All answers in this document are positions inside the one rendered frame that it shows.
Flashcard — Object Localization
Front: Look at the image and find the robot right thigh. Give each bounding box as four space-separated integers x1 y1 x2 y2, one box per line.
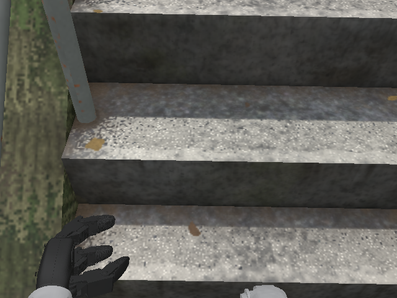
240 285 287 298

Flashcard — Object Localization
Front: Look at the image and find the robot left forearm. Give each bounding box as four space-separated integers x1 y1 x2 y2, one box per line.
28 286 72 298

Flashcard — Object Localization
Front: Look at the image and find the left robot hand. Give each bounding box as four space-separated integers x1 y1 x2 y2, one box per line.
35 215 130 298

